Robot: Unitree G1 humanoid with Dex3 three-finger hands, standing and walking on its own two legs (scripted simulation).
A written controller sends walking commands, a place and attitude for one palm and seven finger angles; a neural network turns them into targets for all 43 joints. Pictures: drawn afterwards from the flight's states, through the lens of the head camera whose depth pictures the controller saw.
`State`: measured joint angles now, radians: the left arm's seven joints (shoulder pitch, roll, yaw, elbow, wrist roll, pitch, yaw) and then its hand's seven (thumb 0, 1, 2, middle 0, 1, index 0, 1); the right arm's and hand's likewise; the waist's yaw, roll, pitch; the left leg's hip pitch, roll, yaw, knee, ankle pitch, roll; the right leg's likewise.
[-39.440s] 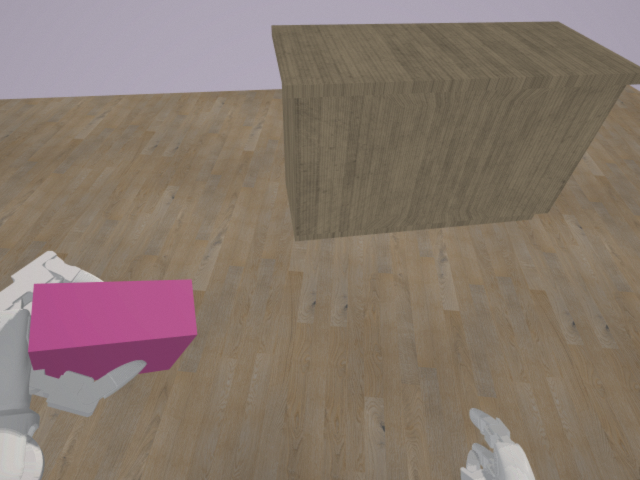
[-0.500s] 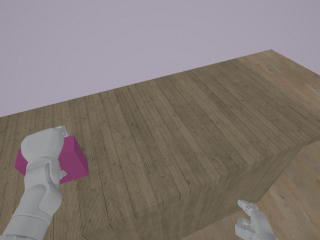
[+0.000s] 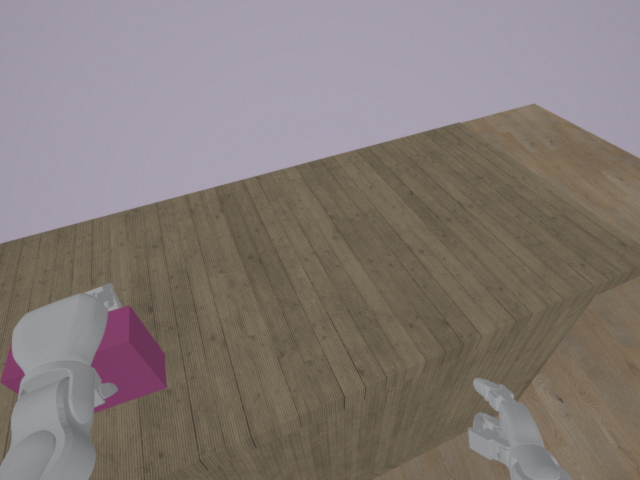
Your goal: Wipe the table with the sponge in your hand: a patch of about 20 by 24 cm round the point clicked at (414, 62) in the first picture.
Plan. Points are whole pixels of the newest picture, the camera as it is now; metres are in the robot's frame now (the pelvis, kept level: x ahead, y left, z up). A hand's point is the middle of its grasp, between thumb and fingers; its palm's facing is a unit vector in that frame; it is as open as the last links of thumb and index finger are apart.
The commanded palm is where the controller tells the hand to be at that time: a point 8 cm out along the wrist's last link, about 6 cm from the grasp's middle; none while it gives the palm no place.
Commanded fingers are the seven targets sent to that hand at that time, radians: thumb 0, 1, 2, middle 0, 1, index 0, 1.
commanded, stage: wipe back along the first lane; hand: left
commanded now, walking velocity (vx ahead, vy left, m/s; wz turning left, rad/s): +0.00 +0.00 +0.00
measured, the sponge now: (102, 373) +0.22 +0.32 +0.02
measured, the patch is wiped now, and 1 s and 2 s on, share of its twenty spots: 1.00 1.00 1.00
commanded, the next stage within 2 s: lift the sponge slowly off the table in 0.60 s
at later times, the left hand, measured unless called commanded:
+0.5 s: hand (85, 396) +0.17 +0.29 +0.07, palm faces +0.09 -0.11 -0.99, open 9.8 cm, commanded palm +0.12 +0.27 +0.11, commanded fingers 0.00 0.10 1.30 -1.20 -1.60 -1.20 -1.60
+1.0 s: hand (88, 419) +0.15 +0.27 +0.08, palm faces +0.09 -0.13 -0.99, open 9.8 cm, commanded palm +0.11 +0.25 +0.13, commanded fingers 0.00 0.10 1.30 -1.20 -1.60 -1.20 -1.60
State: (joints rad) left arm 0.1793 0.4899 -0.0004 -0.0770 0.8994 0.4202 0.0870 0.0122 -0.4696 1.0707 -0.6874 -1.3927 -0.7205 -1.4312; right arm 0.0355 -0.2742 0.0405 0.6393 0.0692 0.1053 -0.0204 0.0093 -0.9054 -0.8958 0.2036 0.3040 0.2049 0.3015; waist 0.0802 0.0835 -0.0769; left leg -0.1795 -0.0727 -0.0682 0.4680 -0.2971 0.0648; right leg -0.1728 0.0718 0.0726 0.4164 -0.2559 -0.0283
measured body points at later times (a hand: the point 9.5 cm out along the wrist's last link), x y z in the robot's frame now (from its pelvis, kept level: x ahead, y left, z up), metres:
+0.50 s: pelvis -0.02 +0.00 +0.00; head -0.05 -0.03 +0.45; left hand +0.16 +0.29 +0.13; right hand +0.23 -0.20 -0.06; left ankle -0.04 +0.08 -0.74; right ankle -0.03 -0.11 -0.74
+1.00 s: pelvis -0.03 -0.01 +0.00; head -0.08 -0.04 +0.45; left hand +0.14 +0.27 +0.13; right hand +0.22 -0.20 -0.06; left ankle -0.04 +0.08 -0.74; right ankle -0.03 -0.11 -0.74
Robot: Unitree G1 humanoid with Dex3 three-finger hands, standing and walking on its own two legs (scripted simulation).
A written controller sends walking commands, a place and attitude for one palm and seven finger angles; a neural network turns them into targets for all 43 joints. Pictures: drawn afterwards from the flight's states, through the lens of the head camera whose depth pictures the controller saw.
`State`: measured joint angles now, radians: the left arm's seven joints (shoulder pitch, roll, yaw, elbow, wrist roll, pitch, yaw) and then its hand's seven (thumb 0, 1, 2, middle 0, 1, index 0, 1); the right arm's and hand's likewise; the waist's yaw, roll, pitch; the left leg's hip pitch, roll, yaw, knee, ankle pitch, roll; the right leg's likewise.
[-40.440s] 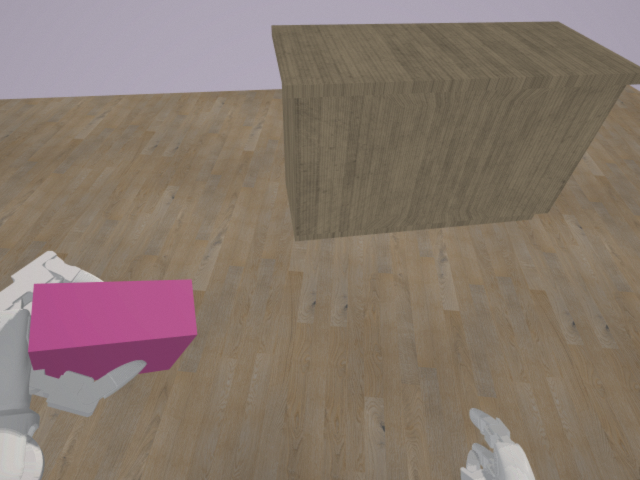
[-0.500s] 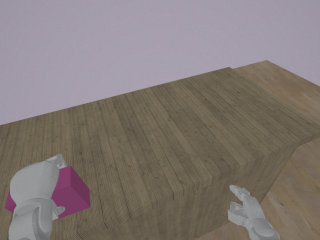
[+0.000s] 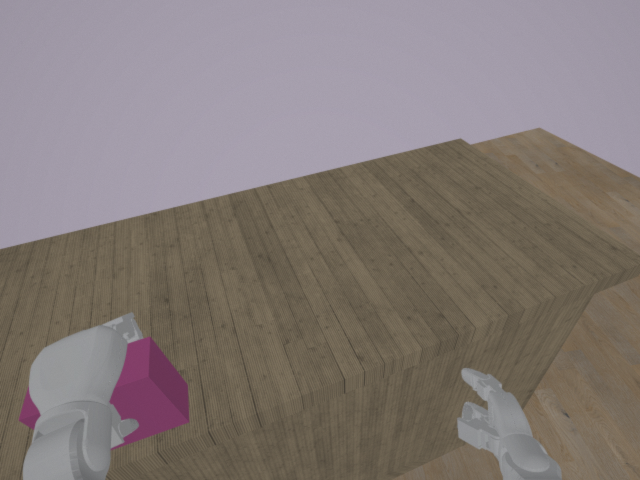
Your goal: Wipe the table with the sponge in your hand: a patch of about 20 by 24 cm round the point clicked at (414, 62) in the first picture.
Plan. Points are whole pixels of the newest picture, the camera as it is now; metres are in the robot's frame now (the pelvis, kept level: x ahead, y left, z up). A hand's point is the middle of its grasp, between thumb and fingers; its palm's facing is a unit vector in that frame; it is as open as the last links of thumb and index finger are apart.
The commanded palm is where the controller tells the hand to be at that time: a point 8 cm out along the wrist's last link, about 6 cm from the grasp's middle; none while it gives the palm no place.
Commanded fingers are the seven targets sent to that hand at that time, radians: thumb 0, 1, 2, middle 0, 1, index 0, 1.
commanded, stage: lift the sponge slowly off the table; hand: left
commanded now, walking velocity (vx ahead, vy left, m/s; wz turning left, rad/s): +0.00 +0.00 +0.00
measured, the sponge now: (123, 407) +0.18 +0.28 +0.03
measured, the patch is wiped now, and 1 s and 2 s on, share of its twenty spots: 1.00 1.00 1.00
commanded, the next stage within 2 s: bring the sponge back beside the body in 1.80 s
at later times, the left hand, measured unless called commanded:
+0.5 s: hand (102, 384) +0.17 +0.28 +0.09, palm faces +0.10 -0.14 -0.99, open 9.8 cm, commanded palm +0.14 +0.27 +0.16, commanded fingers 0.00 0.10 1.30 -1.20 -1.60 -1.20 -1.60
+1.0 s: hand (92, 362) +0.18 +0.28 +0.13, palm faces +0.15 -0.14 -0.98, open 9.8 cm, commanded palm +0.14 +0.27 +0.20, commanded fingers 0.00 0.10 1.30 -1.20 -1.60 -1.20 -1.60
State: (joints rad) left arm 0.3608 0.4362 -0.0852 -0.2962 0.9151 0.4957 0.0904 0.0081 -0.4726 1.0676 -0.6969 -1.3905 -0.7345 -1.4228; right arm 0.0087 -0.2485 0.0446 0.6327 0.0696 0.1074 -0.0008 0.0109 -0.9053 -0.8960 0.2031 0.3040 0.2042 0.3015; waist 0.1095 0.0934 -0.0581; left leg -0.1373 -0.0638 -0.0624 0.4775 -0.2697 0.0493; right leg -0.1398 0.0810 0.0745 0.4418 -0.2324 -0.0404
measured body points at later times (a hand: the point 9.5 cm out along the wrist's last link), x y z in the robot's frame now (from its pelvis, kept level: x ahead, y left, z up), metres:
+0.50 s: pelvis -0.01 -0.02 +0.00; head -0.05 -0.05 +0.45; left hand +0.16 +0.28 +0.15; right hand +0.26 -0.20 -0.05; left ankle -0.01 +0.09 -0.74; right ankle +0.01 -0.10 -0.74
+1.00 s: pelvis -0.01 -0.02 +0.00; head -0.06 -0.06 +0.45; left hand +0.17 +0.28 +0.18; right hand +0.25 -0.20 -0.05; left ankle -0.01 +0.09 -0.74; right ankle +0.01 -0.10 -0.74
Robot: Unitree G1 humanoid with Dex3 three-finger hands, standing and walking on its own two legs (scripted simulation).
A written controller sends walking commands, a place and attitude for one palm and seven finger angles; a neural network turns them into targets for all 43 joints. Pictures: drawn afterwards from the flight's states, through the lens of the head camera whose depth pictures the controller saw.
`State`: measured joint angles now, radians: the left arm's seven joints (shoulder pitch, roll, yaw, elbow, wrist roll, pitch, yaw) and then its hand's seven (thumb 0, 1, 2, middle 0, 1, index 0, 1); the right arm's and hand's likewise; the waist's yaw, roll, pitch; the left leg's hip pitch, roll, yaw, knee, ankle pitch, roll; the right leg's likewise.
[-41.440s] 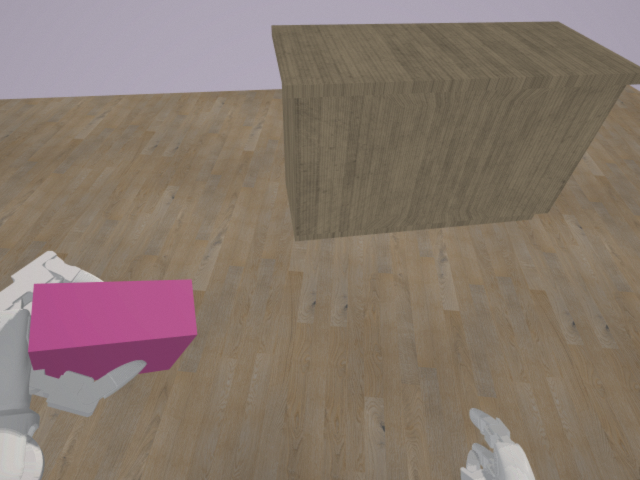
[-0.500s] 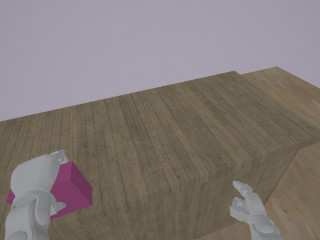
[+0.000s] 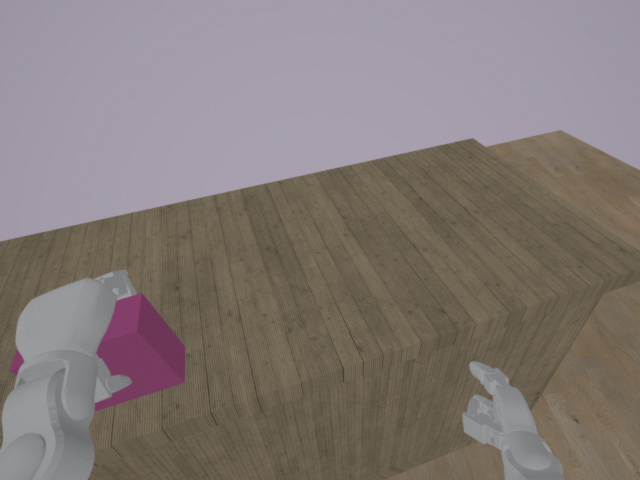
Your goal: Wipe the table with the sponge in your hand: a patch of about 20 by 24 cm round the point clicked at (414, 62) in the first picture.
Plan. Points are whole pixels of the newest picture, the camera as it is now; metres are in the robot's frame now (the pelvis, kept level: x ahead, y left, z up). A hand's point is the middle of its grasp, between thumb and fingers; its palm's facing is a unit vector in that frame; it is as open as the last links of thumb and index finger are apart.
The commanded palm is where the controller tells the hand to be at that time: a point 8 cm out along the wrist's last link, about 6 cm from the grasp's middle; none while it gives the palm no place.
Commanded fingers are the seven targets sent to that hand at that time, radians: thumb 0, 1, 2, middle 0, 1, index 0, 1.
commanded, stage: lift the sponge slowly off the table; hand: left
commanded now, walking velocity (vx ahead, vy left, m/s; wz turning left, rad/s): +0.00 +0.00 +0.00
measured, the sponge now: (118, 365) +0.20 +0.29 +0.07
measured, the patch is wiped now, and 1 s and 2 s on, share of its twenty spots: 1.00 1.00 1.00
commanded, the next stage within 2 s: bring the sponge back beside the body in 0.80 s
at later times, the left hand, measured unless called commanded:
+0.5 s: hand (99, 311) +0.21 +0.29 +0.16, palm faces +0.24 -0.16 -0.96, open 9.8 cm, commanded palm +0.17 +0.29 +0.23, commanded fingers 0.00 0.10 1.30 -1.20 -1.60 -1.20 -1.60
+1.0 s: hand (96, 307) +0.20 +0.28 +0.18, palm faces +0.29 -0.19 -0.94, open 9.8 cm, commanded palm +0.16 +0.28 +0.24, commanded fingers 0.00 0.10 1.30 -1.20 -1.60 -1.20 -1.60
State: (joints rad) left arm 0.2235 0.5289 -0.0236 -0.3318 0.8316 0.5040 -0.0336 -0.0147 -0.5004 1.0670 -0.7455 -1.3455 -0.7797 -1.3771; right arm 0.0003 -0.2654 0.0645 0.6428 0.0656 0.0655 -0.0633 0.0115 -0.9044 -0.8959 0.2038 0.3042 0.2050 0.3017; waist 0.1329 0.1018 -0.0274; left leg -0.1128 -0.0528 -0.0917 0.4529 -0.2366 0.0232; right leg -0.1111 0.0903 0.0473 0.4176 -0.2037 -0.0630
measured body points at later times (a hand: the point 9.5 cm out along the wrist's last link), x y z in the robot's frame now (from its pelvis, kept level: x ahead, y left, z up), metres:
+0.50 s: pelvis +0.00 +0.00 +0.00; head -0.05 -0.04 +0.45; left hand +0.19 +0.29 +0.21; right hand +0.27 -0.18 -0.05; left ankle +0.01 +0.11 -0.74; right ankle +0.02 -0.08 -0.74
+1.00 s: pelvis +0.00 +0.00 +0.00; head -0.05 -0.04 +0.44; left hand +0.18 +0.28 +0.23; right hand +0.27 -0.18 -0.04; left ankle +0.01 +0.11 -0.74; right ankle +0.02 -0.08 -0.74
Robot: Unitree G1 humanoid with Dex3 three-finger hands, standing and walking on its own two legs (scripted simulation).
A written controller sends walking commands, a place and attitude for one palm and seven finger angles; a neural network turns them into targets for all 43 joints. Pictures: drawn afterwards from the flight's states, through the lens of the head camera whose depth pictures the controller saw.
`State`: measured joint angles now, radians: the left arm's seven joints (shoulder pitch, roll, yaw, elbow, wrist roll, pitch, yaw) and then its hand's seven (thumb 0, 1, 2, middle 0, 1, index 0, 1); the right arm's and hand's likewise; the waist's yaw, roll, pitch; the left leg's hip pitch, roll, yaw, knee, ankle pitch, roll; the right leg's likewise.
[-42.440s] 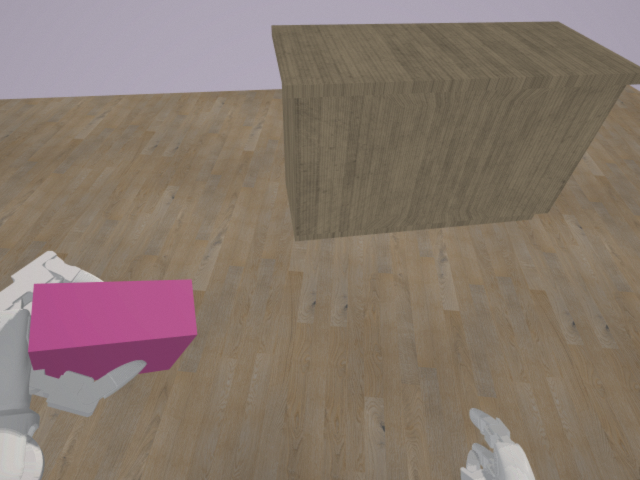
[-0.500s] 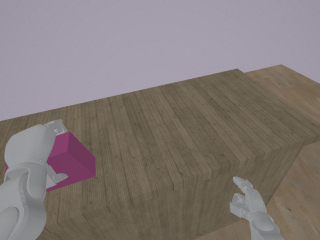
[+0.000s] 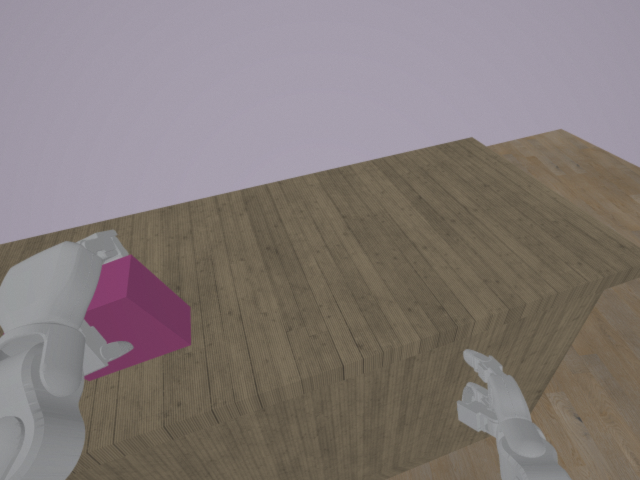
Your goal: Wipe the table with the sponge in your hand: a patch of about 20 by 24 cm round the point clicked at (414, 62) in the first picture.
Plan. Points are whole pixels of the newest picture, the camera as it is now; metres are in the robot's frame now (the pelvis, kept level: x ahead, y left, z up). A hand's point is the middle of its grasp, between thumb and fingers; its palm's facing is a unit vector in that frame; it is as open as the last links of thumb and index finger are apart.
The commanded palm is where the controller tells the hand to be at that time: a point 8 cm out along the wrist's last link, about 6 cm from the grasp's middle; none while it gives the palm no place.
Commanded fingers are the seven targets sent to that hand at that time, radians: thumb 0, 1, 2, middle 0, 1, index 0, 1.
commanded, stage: bring the sponge back beside the body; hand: left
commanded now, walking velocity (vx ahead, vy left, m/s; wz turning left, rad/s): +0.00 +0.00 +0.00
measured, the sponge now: (120, 329) +0.21 +0.28 +0.13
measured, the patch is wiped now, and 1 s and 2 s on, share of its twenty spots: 1.00 1.00 1.00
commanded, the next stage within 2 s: step back with the hand held close in 1.48 s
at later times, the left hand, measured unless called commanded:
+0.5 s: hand (105, 318) +0.20 +0.27 +0.17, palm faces +0.25 -0.18 -0.95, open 9.8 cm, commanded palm +0.16 +0.27 +0.23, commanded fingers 0.00 0.10 1.30 -1.20 -1.60 -1.20 -1.60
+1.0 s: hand (106, 331) +0.19 +0.28 +0.15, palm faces +0.23 -0.20 -0.95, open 9.8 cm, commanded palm +0.15 +0.27 +0.22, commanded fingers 0.00 0.10 1.30 -1.20 -1.60 -1.20 -1.60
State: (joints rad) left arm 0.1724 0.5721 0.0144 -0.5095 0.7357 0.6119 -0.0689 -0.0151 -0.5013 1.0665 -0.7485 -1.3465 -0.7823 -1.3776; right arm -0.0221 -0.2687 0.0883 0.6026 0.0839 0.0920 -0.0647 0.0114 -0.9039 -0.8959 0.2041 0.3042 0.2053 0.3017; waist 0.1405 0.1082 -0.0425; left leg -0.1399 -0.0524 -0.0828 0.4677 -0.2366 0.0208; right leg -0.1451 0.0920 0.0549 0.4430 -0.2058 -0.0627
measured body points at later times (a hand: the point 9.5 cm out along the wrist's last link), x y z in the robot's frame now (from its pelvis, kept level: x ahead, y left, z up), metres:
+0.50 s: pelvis +0.00 -0.01 +0.00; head -0.05 -0.05 +0.44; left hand +0.18 +0.28 +0.22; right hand +0.27 -0.19 -0.05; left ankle +0.02 +0.11 -0.74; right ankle +0.02 -0.08 -0.74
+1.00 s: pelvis +0.00 +0.00 +0.00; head -0.05 -0.04 +0.45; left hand +0.18 +0.28 +0.20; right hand +0.27 -0.19 -0.04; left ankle +0.02 +0.11 -0.74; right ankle +0.02 -0.08 -0.74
